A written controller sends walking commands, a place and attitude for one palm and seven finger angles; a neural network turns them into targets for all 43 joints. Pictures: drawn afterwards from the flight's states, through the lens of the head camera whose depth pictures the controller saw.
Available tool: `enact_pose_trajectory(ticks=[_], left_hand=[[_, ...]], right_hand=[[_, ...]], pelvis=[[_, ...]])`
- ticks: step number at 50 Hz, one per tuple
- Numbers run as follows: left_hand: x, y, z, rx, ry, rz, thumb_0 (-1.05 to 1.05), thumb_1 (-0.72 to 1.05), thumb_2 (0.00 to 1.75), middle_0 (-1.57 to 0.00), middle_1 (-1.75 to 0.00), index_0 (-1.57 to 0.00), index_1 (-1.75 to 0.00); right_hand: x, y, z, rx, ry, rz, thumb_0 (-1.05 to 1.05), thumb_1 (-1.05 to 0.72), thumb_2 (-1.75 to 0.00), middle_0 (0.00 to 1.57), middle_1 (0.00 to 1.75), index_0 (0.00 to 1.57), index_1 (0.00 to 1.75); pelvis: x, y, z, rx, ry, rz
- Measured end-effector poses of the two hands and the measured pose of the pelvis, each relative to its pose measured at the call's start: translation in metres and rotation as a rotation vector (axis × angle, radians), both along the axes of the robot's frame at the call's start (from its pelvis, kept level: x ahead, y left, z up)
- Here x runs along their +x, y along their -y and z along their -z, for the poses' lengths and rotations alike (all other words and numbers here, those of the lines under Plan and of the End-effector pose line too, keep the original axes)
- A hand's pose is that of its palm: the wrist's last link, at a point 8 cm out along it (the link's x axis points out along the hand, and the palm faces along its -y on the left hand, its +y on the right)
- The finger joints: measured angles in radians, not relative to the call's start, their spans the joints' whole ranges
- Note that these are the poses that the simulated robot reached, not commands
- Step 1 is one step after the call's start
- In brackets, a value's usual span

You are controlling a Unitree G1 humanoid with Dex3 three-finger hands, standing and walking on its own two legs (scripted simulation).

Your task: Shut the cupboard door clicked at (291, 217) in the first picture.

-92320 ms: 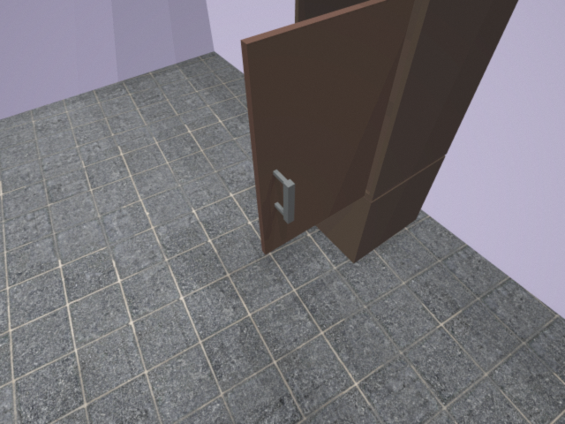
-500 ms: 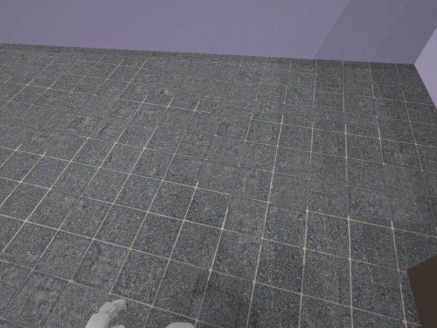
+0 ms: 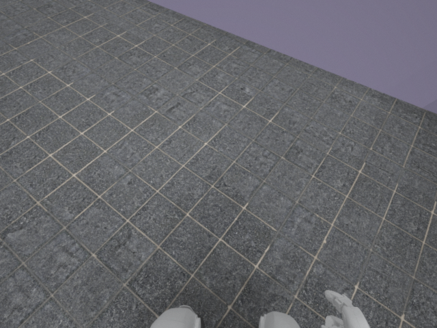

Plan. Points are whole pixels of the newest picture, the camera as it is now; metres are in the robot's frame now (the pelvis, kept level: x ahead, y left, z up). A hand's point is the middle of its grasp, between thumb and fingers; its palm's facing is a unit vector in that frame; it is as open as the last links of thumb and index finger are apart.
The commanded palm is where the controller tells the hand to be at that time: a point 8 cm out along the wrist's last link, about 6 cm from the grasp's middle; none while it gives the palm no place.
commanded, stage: turn to face it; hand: left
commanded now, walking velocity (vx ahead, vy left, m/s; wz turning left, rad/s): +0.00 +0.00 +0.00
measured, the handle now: out of the picture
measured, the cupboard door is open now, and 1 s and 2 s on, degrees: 2 2 2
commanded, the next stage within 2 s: none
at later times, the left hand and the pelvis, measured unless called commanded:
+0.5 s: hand (167, 267) +0.24 +0.13 -0.16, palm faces -0.09 -0.98 -0.20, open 7.3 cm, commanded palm none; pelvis +0.15 -0.04 +0.01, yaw -8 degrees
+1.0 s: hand (156, 209) +0.36 +0.18 -0.14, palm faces -0.35 -0.90 -0.24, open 7.4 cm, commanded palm none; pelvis +0.19 +0.01 +0.02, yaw -26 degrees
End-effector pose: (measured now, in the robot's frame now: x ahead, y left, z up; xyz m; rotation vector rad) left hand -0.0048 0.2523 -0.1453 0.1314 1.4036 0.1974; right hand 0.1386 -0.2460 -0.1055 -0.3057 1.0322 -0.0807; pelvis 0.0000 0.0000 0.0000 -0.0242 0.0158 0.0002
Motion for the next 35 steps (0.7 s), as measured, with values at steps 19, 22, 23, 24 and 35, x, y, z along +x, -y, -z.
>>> enact_pose_trajectory(ticks=[19, 22, 23, 24, 35], left_hand=[[0.234, 0.06, -0.015, -0.028, 0.196, 0.177, 0.0, 0.91, 0.9, -0.2, -0.3, -0.2, -0.29], [0.24, 0.071, -0.013, -0.024, 0.178, 0.195, 0.0, 0.91, 0.9, -0.2, -0.3, -0.2, -0.29], [0.24, 0.073, -0.014, -0.022, 0.167, 0.194, 0.0, 0.91, 0.9, -0.2, -0.3, -0.21, -0.29], [0.24, 0.073, -0.016, -0.016, 0.157, 0.188, 0.0, 0.91, 0.9, -0.2, -0.3, -0.21, -0.29], [0.262, 0.04, -0.023, 0.008, 0.093, 0.243, 0.0, 0.91, 0.9, -0.2, -0.3, -0.21, -0.3]], right_hand=[[-0.037, 0.005, 0.035, 0.094, -0.341, 0.298, 0.0, -0.91, -0.9, 0.2, 0.3, 0.2, 0.3], [-0.026, 0.014, 0.039, 0.099, -0.352, 0.332, 0.0, -0.91, -0.9, 0.2, 0.3, 0.2, 0.3], [-0.019, 0.017, 0.038, 0.096, -0.345, 0.335, 0.0, -0.91, -0.9, 0.2, 0.3, 0.2, 0.3], [-0.012, 0.02, 0.035, 0.094, -0.334, 0.336, 0.0, -0.91, -0.9, 0.2, 0.3, 0.2, 0.3], [0.085, 0.03, 0.004, 0.062, -0.079, 0.355, 0.0, -0.91, -0.9, 0.2, 0.3, 0.2, 0.3]], pelvis=[[0.132, 0.028, -0.003, 0.02, 0.02, 0.086], [0.139, 0.033, -0.002, 0.007, 0.017, 0.112], [0.141, 0.034, -0.003, 0.007, 0.016, 0.12], [0.143, 0.035, -0.006, 0.008, 0.014, 0.128], [0.171, 0.018, -0.015, 0.028, -0.004, 0.242]])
